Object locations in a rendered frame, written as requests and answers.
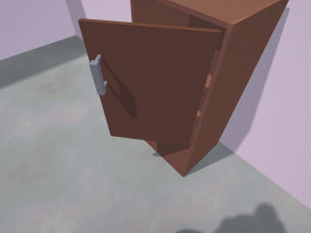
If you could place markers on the cupboard door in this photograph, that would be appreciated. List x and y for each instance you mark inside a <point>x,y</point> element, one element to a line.
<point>155,75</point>

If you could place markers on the handle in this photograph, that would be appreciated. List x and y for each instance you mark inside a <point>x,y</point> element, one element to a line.
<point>97,76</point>

